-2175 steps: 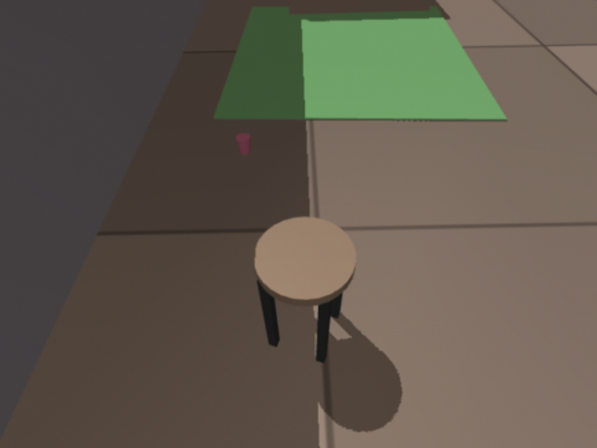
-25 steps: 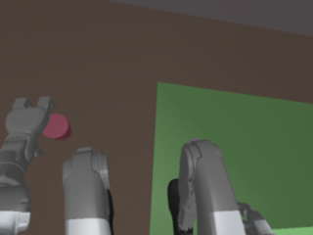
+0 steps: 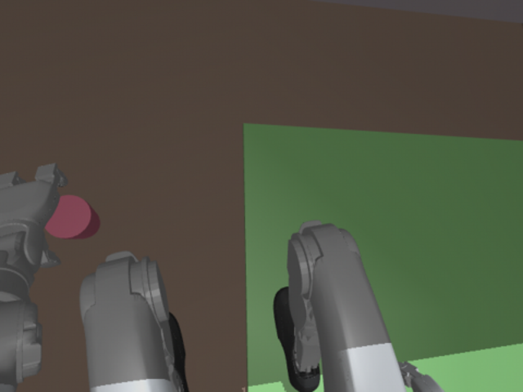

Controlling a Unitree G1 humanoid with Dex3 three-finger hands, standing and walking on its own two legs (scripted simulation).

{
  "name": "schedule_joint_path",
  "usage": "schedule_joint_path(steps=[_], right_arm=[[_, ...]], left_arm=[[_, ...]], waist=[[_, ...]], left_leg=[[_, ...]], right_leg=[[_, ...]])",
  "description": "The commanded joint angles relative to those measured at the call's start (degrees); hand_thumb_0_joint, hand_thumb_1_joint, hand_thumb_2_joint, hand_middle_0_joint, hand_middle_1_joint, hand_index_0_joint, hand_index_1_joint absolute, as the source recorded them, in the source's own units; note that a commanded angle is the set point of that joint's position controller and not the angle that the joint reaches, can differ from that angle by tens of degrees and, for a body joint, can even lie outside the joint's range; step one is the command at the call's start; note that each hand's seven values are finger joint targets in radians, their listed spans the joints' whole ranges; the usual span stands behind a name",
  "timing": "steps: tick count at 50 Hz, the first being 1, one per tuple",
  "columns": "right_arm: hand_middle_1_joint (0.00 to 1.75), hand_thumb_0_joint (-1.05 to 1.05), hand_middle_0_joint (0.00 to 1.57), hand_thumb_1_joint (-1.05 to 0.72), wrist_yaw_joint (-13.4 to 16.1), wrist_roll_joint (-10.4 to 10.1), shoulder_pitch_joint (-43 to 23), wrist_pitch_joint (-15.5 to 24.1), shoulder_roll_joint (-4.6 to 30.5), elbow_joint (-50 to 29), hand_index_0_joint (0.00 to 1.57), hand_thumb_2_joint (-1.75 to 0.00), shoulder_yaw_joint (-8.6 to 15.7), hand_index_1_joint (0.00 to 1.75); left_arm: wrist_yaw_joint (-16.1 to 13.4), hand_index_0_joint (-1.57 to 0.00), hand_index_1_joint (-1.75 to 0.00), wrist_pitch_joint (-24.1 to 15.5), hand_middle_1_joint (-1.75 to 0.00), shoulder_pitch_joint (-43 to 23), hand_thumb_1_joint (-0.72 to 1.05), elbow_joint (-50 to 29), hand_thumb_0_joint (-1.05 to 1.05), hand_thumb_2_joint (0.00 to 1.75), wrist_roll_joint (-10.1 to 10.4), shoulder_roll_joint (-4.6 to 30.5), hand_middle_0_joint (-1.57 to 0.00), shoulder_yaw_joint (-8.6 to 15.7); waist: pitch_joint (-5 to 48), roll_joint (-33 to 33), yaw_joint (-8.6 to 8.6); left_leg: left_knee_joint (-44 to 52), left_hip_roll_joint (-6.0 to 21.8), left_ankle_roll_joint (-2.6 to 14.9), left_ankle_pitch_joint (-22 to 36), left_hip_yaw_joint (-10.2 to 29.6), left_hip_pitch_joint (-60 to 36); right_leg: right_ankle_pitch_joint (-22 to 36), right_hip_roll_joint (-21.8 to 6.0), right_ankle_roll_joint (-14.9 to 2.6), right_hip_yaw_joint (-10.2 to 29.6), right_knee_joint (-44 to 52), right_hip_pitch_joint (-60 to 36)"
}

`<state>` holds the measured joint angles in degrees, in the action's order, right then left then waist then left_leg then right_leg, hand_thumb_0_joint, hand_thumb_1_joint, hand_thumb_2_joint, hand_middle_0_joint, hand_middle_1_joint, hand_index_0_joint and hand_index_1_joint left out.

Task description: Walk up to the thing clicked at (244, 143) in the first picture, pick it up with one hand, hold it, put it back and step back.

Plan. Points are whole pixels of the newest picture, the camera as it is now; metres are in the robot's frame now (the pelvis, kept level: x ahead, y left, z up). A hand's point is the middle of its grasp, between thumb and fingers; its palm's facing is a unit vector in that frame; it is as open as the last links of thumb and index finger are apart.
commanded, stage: approach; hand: left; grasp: from above
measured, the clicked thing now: (76, 220) +0.41 +0.29 -0.29
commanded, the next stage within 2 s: close in in 0.34 s
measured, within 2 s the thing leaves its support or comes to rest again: neither
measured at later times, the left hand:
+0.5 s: hand (41, 191) +0.43 +0.30 -0.16, palm faces -0.44 -0.10 -0.89, open 14.2 cm
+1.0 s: hand (61, 216) +0.40 +0.30 -0.22, palm faces -0.45 -0.11 -0.89, open 14.3 cm
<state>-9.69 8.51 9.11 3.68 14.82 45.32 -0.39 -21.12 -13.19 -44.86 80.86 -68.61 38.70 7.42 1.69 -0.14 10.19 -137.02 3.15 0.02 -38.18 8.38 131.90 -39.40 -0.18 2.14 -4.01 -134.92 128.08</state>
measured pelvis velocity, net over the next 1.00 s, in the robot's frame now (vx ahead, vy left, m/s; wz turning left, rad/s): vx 0.00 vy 0.00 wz -0.02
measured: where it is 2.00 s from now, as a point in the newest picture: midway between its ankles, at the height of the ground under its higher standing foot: (237, 370)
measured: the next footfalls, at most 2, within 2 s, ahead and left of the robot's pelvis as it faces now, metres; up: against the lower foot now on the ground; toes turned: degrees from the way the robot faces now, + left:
none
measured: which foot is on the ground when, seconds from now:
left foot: down 0.00-1.00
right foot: down 0.00-1.00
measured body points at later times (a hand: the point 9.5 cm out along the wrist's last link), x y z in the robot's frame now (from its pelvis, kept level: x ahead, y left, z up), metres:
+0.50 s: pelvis +0.00 +0.00 +0.00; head +0.22 +0.07 +0.39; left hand +0.45 +0.30 -0.11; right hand +0.11 -0.27 -0.11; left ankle +0.08 +0.13 -0.30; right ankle +0.10 -0.13 -0.29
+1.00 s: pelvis +0.00 +0.00 -0.02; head +0.23 +0.09 +0.35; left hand +0.42 +0.30 -0.17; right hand +0.07 -0.27 -0.12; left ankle +0.08 +0.13 -0.30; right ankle +0.10 -0.13 -0.29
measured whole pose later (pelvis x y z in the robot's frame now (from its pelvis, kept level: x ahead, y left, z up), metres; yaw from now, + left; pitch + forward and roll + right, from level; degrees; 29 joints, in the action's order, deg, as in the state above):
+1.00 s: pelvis +0.00 +0.00 -0.02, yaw -1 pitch +31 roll -9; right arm -11.1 13.5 5.6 8.2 15.3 47.2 -3.0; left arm -34.1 -14.7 -50.7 92.2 -75.6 41.4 7.3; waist 1.1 2.9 13.4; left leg -141.5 2.2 -0.3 -37.9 10.0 135.4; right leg -39.1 -0.1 2.5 -4.9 -138.5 130.7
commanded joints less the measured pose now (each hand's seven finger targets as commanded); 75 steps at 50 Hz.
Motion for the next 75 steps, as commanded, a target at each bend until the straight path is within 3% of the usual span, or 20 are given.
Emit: schedule_joint_path(steps=[1,5,11,14,19,20,22,27,28,30,35,43,48,51,55,58,64,65,67,75], right_arm=[[0.30,0.00,0.20,-0.90,0.59,0.07,8.18,0.90,14.12,-1.39,0.20,-0.89,5.17,0.30],[0.30,0.00,0.20,-0.90,0.70,1.09,6.10,1.18,14.41,-0.94,0.20,-0.89,6.25,0.30],[0.30,0.00,0.20,-0.90,0.73,1.71,4.79,2.07,15.04,0.96,0.20,-0.90,7.32,0.30],[0.30,0.00,0.20,-0.91,0.77,1.05,5.08,1.66,15.03,1.20,0.20,-0.90,7.10,0.30],[0.30,0.00,0.20,-0.90,0.46,0.18,6.68,1.95,14.08,0.75,0.20,-0.90,4.95,0.30],[0.30,0.00,0.20,-0.90,0.57,0.01,7.02,2.04,14.63,0.30,0.20,-0.90,5.00,0.30],[0.30,0.00,0.20,-0.90,0.34,-0.37,6.70,1.95,14.42,-0.69,0.20,-0.90,4.41,0.30],[0.30,0.00,0.20,-0.90,0.18,-1.48,6.57,1.11,13.78,-3.21,0.20,-0.90,3.82,0.30],[0.30,0.00,0.20,-0.90,0.43,-1.57,6.94,0.82,13.97,-3.17,0.20,-0.90,3.79,0.30],[0.30,0.00,0.20,-0.90,0.33,-1.17,7.28,0.63,13.84,-3.16,0.20,-0.90,3.04,0.30],[0.30,0.00,0.20,-0.90,0.63,0.66,7.73,0.60,14.69,-1.84,0.20,-0.90,3.21,0.30],[0.30,0.00,0.20,-0.89,-0.02,3.71,7.91,3.50,15.59,0.99,0.20,-0.90,2.63,0.30],[0.30,0.00,0.20,-0.89,-1.48,5.03,7.20,5.24,15.64,1.82,0.20,-0.90,1.09,0.30],[0.30,0.00,0.20,-0.89,-2.22,5.95,8.01,5.36,16.99,2.34,0.20,-0.90,1.11,0.30],[0.30,0.00,0.20,-0.89,-3.43,6.54,5.58,5.84,16.15,0.92,0.20,-0.90,0.46,0.30],[0.30,0.00,0.20,-0.89,-4.04,6.94,6.62,6.14,16.58,1.40,0.20,-0.90,0.35,0.30],[0.30,0.00,0.20,-0.89,-5.10,7.07,6.66,6.71,16.91,2.05,0.20,-0.90,0.85,0.30],[0.30,0.00,0.20,-0.89,-5.42,7.22,6.27,7.10,17.01,1.55,0.20,-0.90,0.64,0.30],[0.30,0.00,0.20,-0.89,-5.51,7.18,6.78,6.75,17.27,2.34,0.20,-0.90,0.90,0.30],[0.30,0.00,0.20,-0.89,-6.43,7.74,5.13,7.22,17.75,2.50,0.20,-0.90,0.13,0.30]], left_arm=[[-3.98,-0.09,-1.03,-7.63,-1.05,-14.17,-0.52,-15.54,0.00,0.96,-0.23,11.53,-0.07,0.96],[-11.12,-0.07,-1.02,-8.95,-1.03,-14.71,-0.54,-17.10,0.00,0.98,-3.98,11.80,-0.06,1.56],[-17.46,-0.05,-1.01,-1.40,-0.99,-22.56,-0.60,-14.36,0.00,1.06,-5.68,10.46,-0.07,1.06],[-15.80,-0.05,-1.02,2.88,-0.99,-26.60,-0.61,-12.66,0.00,1.06,-5.21,10.72,-0.07,-0.75],[-8.39,-0.07,-1.05,7.50,-1.05,-21.46,-0.56,3.03,0.00,1.00,-2.65,6.76,-0.06,-4.34],[-7.00,-0.07,-1.05,7.51,-1.06,-19.94,-0.54,2.28,0.00,0.99,-1.72,9.32,-0.06,-2.33],[-3.74,-0.08,-1.05,7.68,-1.07,-13.87,-0.53,6.61,0.00,0.97,-0.68,8.14,-0.07,-2.70],[0.27,-0.09,-1.05,2.80,-1.08,-18.12,-0.51,-6.91,0.00,0.92,0.57,11.33,-0.06,-2.53],[-0.20,-0.09,-1.05,1.43,-1.08,-19.43,-0.50,-9.38,0.00,0.92,-0.10,12.78,-0.06,-1.09],[-1.71,-0.09,-1.04,-0.61,-1.07,-17.33,-0.51,-5.87,0.00,0.92,-0.84,11.23,-0.06,-1.03],[-8.12,-0.07,-1.01,-5.13,-1.02,-19.62,-0.55,-8.70,0.00,0.98,-4.39,15.84,-0.06,2.76],[-14.66,-0.05,-0.98,-2.87,-0.97,-22.38,-0.55,1.24,0.00,1.01,-6.28,13.85,-0.06,0.93],[-15.13,-0.05,-0.98,-1.24,-0.97,-21.82,-0.55,7.51,0.00,1.01,-6.67,14.27,-0.06,-0.03],[-16.02,-0.05,-0.97,-0.87,-0.97,-18.19,-0.54,7.93,0.00,1.00,-6.76,20.02,-0.06,6.10],[-15.62,-0.05,-0.97,-0.92,-0.97,-19.24,-0.53,8.52,0.00,0.98,-6.13,16.78,-0.06,3.57],[-15.29,-0.05,-0.98,-1.26,-0.97,-18.02,-0.53,8.48,0.00,0.99,-6.43,19.63,-0.06,5.51],[-15.60,-0.05,-0.98,-3.05,-0.98,-16.44,-0.53,4.52,0.00,0.99,-5.21,18.37,-0.06,5.05],[-15.43,-0.05,-0.98,-3.21,-0.98,-17.96,-0.52,4.47,0.00,0.97,-5.25,17.19,-0.06,3.44],[-16.18,-0.05,-0.98,-3.55,-0.97,-15.80,-0.54,3.93,0.00,0.99,-5.44,18.98,-0.06,5.46],[-18.61,-0.05,-0.98,-3.51,-0.97,-15.97,-0.53,7.61,0.00,1.00,-6.56,19.11,-0.06,5.29]], waist=[[39.81,-11.89,-0.78],[38.55,-15.86,-0.36],[40.17,-20.68,1.06],[42.00,-19.89,1.48],[34.62,-11.07,1.93],[34.91,-8.87,1.64],[33.92,-5.69,1.23],[38.82,-9.89,-0.24],[40.77,-11.11,-0.84],[36.72,-9.63,1.03],[38.74,-13.84,0.38],[34.88,-15.27,3.86],[33.05,-15.98,4.54],[34.92,-15.64,2.98],[32.95,-16.09,4.02],[32.96,-16.11,4.26],[35.23,-17.63,4.27],[33.99,-17.94,5.30],[34.99,-17.97,4.07],[31.49,-16.63,4.41]], left_leg=[[11.35,-2.70,1.12,7.40,-5.49,-28.32],[12.65,-2.35,0.41,4.81,-5.49,-30.56],[14.82,-2.00,-0.08,4.79,-5.40,-36.00],[15.34,-2.04,0.38,3.55,-6.09,-35.01],[14.49,-2.79,1.78,3.91,-6.01,-27.17],[13.97,-2.84,2.19,4.94,-6.22,-25.68],[13.83,-3.18,2.58,6.68,-6.66,-23.46],[13.89,-3.19,2.01,9.51,-6.52,-26.38],[13.80,-3.06,1.69,10.50,-6.25,-28.16],[12.40,-2.91,1.73,9.46,-6.18,-25.29],[12.14,-2.79,1.09,7.56,-5.92,-27.87],[11.46,-2.81,0.99,2.28,-4.87,-27.53],[9.08,-2.77,1.01,4.19,-5.10,-26.09],[8.44,-2.75,1.03,7.89,-5.07,-26.52],[7.87,-2.65,1.02,6.10,-4.95,-24.32],[6.84,-2.39,1.08,7.59,-4.69,-24.88],[5.98,-2.15,0.74,9.93,-4.07,-26.99],[5.27,-2.14,0.74,9.57,-4.10,-26.40],[5.74,-2.07,0.69,9.72,-3.88,-26.63],[5.38,-2.06,0.77,6.96,-3.48,-23.79]], right_leg=[[10.24,2.15,-3.84,-4.39,13.51,-18.38],[6.85,2.22,-3.95,-5.30,12.67,-12.42],[7.09,1.11,-3.48,-5.89,11.05,-6.79],[7.11,1.26,-3.91,-4.69,14.13,-8.62],[7.93,1.60,-3.78,-4.54,15.40,-12.01],[9.11,1.68,-3.58,-4.43,15.95,-14.18],[10.96,1.85,-3.56,-4.23,16.11,-17.97],[13.58,1.99,-3.73,-3.79,14.88,-21.04],[14.19,1.94,-3.90,-3.95,14.48,-20.83],[13.40,2.22,-3.75,-4.43,14.07,-19.44],[10.32,2.32,-3.95,-5.10,12.76,-16.41],[5.48,2.20,-3.42,-7.00,11.67,-9.90],[7.90,2.53,-3.36,-6.87,10.22,-10.54],[11.34,2.51,-2.95,-7.53,9.02,-13.35],[10.38,2.98,-3.20,-7.59,8.66,-12.96],[11.86,3.01,-2.95,-7.96,8.03,-13.58],[14.27,3.31,-2.84,-8.30,7.16,-15.38],[13.98,3.14,-2.73,-8.44,6.67,-14.68],[14.00,3.45,-2.89,-8.48,6.91,-15.22],[11.16,3.80,-2.98,-8.91,6.71,-13.39]])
